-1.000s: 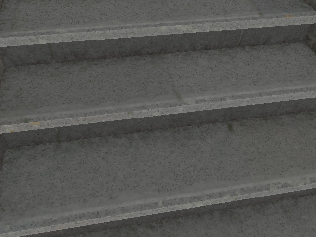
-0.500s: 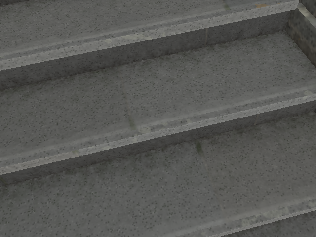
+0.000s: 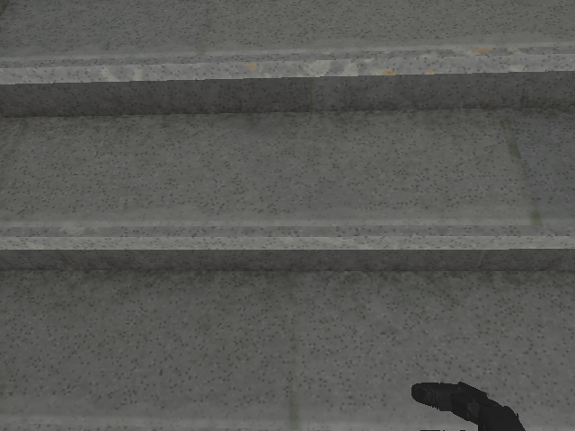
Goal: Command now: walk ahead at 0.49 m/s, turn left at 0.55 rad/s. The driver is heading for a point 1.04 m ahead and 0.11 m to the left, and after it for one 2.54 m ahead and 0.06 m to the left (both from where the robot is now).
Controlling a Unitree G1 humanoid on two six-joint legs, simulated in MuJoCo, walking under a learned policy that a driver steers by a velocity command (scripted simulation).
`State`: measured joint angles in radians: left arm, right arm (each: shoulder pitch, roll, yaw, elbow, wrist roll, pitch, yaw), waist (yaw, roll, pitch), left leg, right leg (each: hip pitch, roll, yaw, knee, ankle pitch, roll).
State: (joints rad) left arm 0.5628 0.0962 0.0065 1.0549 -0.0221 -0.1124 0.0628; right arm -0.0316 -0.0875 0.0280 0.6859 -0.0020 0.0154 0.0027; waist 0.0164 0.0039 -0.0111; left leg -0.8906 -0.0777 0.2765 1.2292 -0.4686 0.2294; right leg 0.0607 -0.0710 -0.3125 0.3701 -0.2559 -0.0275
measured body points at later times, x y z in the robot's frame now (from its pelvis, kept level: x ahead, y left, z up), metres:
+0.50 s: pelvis +0.34 -0.02 +0.17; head +0.37 +0.00 +0.62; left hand +0.55 +0.17 +0.09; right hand +0.33 -0.28 +0.04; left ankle +0.14 +0.02 -0.53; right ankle +0.49 -0.07 -0.45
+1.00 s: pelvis +0.64 +0.06 +0.30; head +0.69 +0.06 +0.75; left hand +0.47 +0.22 +0.18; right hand +0.95 +0.02 +0.26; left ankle +0.78 +0.18 -0.30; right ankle +0.49 -0.08 -0.44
